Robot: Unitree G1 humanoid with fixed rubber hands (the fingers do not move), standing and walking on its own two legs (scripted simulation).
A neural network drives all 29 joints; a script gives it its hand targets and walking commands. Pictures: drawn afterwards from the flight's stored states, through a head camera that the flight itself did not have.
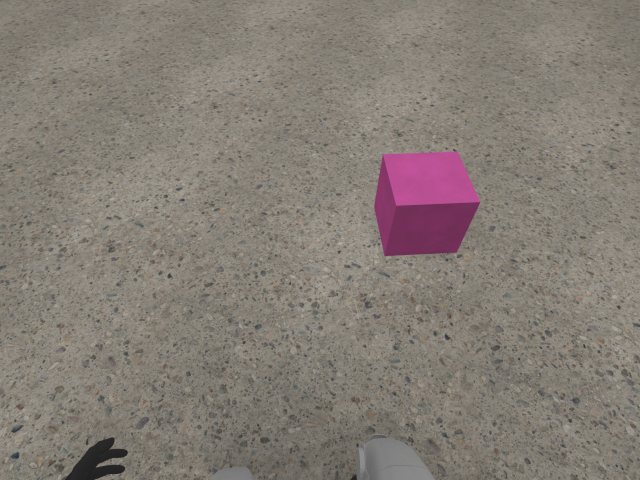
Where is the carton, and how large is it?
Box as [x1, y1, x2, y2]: [374, 152, 479, 255]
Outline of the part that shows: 457,152 383,154 374,207 384,255 456,252 479,203 476,193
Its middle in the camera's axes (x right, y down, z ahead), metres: +0.38 -0.13 +1.46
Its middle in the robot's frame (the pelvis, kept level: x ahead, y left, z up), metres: +1.08 -0.38 -0.58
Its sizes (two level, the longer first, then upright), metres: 0.282 0.262 0.279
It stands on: the floor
